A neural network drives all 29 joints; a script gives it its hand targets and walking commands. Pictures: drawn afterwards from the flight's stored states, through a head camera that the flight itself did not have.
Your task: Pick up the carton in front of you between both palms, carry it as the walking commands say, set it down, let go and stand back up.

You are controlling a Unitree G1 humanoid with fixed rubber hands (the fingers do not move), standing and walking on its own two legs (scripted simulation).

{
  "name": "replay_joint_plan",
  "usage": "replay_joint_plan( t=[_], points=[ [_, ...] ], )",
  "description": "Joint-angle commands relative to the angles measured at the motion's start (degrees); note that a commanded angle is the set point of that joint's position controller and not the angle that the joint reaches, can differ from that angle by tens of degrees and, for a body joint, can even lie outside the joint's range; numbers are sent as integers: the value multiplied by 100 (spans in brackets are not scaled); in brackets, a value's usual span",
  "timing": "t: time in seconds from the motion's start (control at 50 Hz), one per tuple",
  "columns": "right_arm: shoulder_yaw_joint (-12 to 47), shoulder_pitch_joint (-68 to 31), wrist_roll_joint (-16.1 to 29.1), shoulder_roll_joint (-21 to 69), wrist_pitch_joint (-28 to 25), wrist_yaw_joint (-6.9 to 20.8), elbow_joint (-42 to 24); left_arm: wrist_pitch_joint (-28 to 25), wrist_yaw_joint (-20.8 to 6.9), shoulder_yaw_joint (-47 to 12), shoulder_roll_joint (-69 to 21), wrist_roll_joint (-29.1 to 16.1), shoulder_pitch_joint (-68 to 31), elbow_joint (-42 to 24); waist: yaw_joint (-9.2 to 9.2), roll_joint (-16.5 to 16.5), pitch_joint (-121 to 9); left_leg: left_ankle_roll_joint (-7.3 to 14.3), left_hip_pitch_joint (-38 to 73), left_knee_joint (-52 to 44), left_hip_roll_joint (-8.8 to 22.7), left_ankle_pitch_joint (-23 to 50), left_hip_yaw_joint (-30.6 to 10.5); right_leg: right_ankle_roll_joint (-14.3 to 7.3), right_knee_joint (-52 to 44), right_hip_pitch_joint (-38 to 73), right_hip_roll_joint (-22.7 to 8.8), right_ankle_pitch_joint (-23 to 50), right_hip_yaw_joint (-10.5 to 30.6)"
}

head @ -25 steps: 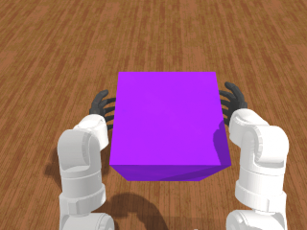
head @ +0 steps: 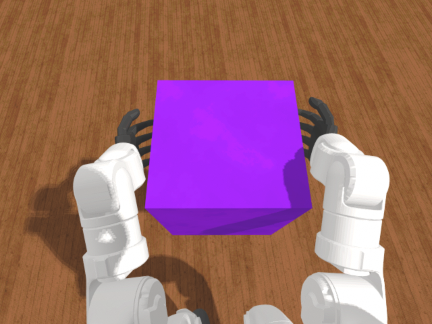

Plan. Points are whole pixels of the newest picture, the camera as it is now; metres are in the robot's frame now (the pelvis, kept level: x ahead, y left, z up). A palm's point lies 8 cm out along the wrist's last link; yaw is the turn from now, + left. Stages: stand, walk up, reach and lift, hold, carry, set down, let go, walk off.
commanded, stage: carry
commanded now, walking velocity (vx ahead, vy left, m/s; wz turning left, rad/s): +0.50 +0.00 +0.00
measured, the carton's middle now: (223, 170) +0.38 -0.02 +0.04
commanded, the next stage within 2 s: none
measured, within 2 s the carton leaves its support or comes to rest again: neither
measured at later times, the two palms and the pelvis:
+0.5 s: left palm (107, 9) +0.65 +0.17 +0.20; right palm out of the picture +0.72 -0.12 +0.20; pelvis +0.33 -0.04 +0.05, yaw +9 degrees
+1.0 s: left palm out of the picture +0.96 +0.29 +0.22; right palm out of the picture +1.04 +0.00 +0.23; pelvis +0.64 +0.06 +0.08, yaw +14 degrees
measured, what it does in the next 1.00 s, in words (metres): climbs: right foot 0.03 m higher, then left foot 0.03 m higher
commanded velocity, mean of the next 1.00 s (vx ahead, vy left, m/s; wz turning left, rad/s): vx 0.50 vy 0.00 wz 0.16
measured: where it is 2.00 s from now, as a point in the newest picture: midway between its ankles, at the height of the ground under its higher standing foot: (178, 93)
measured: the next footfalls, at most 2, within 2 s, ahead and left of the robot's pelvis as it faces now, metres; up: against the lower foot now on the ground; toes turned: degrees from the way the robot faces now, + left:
right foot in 0.26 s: +0.37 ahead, -0.13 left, +0.03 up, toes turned -3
left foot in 0.72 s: +0.64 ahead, +0.12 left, +0.06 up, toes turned +22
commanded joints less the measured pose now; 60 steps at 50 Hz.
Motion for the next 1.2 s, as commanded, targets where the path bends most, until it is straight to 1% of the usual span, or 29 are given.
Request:
replay_joint_plan(
  t=[0.0, 0.1, 0.18, 0.2, 0.24, 0.26, 0.28, 0.3, 0.34, 0.36, 0.4, 0.46, 0.6, 0.64, 0.68, 0.7, 0.72, 0.74, 0.76, 0.78, 0.8, 0.82, 0.88, 1.0, 1.06, 1.12, 1.14, 1.16, 1.18],
  points=[
    [4379, -3958, 2407, 5352, 98, 780, -826, -405, -507, -3885, -4781, -1399, -3958, -604, 4, 295, -3717, 784, 4386, -1038, 1717, 2551, -2553, -62, 42, -1839, -244, 215, 182],
    [4432, -3681, 2475, 4844, 44, 814, -1055, -494, -392, -3964, -4350, -1166, -3606, -793, -58, 588, -3349, 810, 4180, -1305, 1558, 2799, -1796, 114, -1578, -2046, -272, 320, -284],
    [4168, -3289, 2268, 4344, 221, 781, -676, -315, -330, -3965, -3954, -1191, -3397, -683, 38, 907, -2916, 544, 3239, -1469, 1137, 3099, -940, 126, -3804, -488, 22, 977, -888],
    [4093, -3180, 2194, 4254, 277, 772, -511, -260, -332, -3951, -3903, -1210, -3382, -620, 105, 999, -2902, 475, 3140, -1272, 1127, 3609, -857, 107, -4110, -25, 174, 1066, -1063],
    [3949, -3070, 2075, 4153, 385, 752, -176, -162, -359, -3884, -3858, -1266, -3420, -398, 553, 748, -3376, 129, 2544, 161, 944, 4580, -355, -19, -4839, 2024, 416, 1532, -1314],
    [3864, -3205, 2026, 4071, 424, 738, -80, -127, -375, -3809, -3822, -1296, -3314, -289, 899, 341, -3846, -87, 1519, 1282, 813, 3156, -348, -120, -4829, 3550, -353, 977, -502],
    [3762, -3223, 2007, 4168, 495, 738, -64, -138, -354, -3772, -3717, -1279, -3456, -232, 874, -1678, -4514, -317, -252, 3024, 61, 372, -582, -977, -5463, 4905, -2202, 565, 2861],
    [3709, -3483, 1998, 4184, 536, 742, -82, -112, -362, -3760, -3973, -1366, -3392, -96, 905, -1736, -4172, -238, -1016, 4113, -223, -1003, -991, -1288, -5992, 4775, -2290, 1186, 3735],
    [3592, -3575, 1889, 4463, 511, 732, 15, -121, -478, -3951, -4516, -1670, -3902, -350, 896, -225, -3425, -107, -1748, 4731, 188, -661, -1145, -1166, -5337, 4354, -2176, 2807, 2350],
    [3537, -3546, 1830, 4537, 494, 716, 47, -145, -527, -4047, -4700, -1836, -4177, -533, 834, -32, -3290, -101, -1813, 4444, 356, -417, -1164, -930, -5330, 4165, -2049, 2992, 1826],
    [3498, -3600, 1683, 4613, 452, 649, 7, -204, -581, -4179, -4931, -2094, -4591, -746, 700, -338, -3261, -160, -1655, 4045, 435, -70, -1116, -604, -5590, 3946, -1866, 2430, 1191],
    [3516, -3476, 1483, 4465, 417, 513, -33, -225, -613, -4206, -4824, -2202, -4579, -813, 695, -567, -3042, -232, -1836, 3509, 399, 76, -849, -611, -5862, 3866, -1846, 2331, 500],
    [3494, -3287, 1408, 4310, 561, 482, 419, -64, -642, -3825, -4405, -1935, -3999, -56, 738, -829, -2358, -66, -1482, 1204, 298, 660, 40, -380, -6048, 3808, -1601, 3370, -990],
    [3483, -3331, 1461, 4419, 573, 531, 581, -56, -654, -3734, -4426, -1834, -3984, 121, 450, -952, -2384, 90, -474, 675, -140, 520, 559, -133, -5450, 3608, -1481, 5265, -1545],
    [3490, -3371, 1603, 4587, 546, 585, 695, -70, -649, -3638, -4417, -1687, -3970, 174, -123, -1220, -2980, 276, 1139, 284, -714, 270, 755, 74, -3668, 3365, -1584, 6968, -1829],
    [3531, -3457, 1726, 4724, 510, 616, 678, -84, -637, -3563, -4371, -1568, -4062, 116, -387, -736, -3417, 308, 2472, -379, -842, 474, 520, 278, -2163, 2693, -1378, 5884, -1806],
    [3622, -3735, 1853, 4868, 471, 641, 631, -89, -616, -3490, -4410, -1434, -4054, 100, -208, 203, -3670, 831, 3983, -617, 589, -360, -1984, 541, -965, 706, -951, 2216, -1242],
    [3723, -3882, 1965, 4963, 413, 656, 682, -77, -588, -3372, -4328, -1384, -4015, 70, -243, 1551, -4007, 1804, 4759, -1619, 1776, 648, -4995, 747, 639, -860, 178, -762, -658],
    [3843, -4093, 2130, 5090, 381, 700, 488, -118, -544, -3373, -4323, -1355, -4305, 73, -169, 848, -3882, 1762, 4834, -1497, 1810, 1662, -4657, 520, 1251, -1346, -73, -498, 80],
    [3984, -4290, 2313, 5322, 319, 735, 298, -156, -522, -3389, -4482, -1350, -4317, -31, -146, 417, -3703, 1612, 4430, -1058, 1780, 2529, -3952, 317, 1327, -1544, -231, -356, 180],
    [4076, -4518, 2451, 5463, 242, 762, 35, -222, -520, -3443, -4614, -1334, -4401, -160, -94, -60, -3539, 1338, 4090, -855, 1742, 2748, -3397, 178, 1090, -1663, -367, -280, 196],
    [4214, -4472, 2548, 5569, 213, 755, -170, -234, -513, -3446, -4644, -1311, -4117, -96, 0, -156, -3552, 1151, 3844, -933, 1686, 2375, -3069, 66, 786, -1649, -418, -103, 258],
    [4174, -4271, 2438, 5395, 114, 710, -410, -331, -528, -3724, -4648, -1410, -4140, -342, 164, 217, -3556, 883, 3655, -1226, 1712, 1496, -2397, -39, 67, -1649, -515, -5, 123],
    [3738, -3433, 1806, 4429, 258, 598, -276, -175, -551, -4133, -4451, -1722, -4178, -415, 43, 542, -2958, 619, 3774, -1555, 1394, 2644, -942, 20, -1889, -2029, -433, 623, -549],
    [3511, -3247, 1584, 4187, 400, 623, 53, -58, -567, -4103, -4465, -1760, -4088, -68, 85, 863, -2673, 343, 3755, -1541, 1222, 3843, -272, -103, -3164, -1407, -108, 923, -1092],
    [3355, -3222, 1516, 4098, 492, 675, 312, 10, -573, -3963, -4505, -1714, -3988, 299, 570, 1231, -2992, -54, 3612, -68, 1301, 7058, 318, -270, -3821, 317, 721, 763, -1849],
    [3334, -3257, 1501, 4117, 500, 687, 384, 3, -584, -3931, -4601, -1747, -4043, 394, 914, 1062, -3383, -216, 3123, 1119, 1286, 7043, 529, -405, -4414, 1599, 875, 1073, -1753],
    [3310, -3459, 1478, 4125, 497, 691, 396, -17, -600, -3875, -4710, -1806, -4012, 455, 1238, 528, -3693, -363, 1743, 2322, 1064, 5219, 260, -595, -4672, 3216, 457, 1159, -725],
    [3260, -3444, 1424, 4323, 509, 695, 443, -54, -606, -3895, -4730, -1830, -4267, 532, 951, -1119, -3982, -635, -317, 4170, 46, 383, -32, -1687, -5158, 4426, -1448, 1545, 2765]
  ],
)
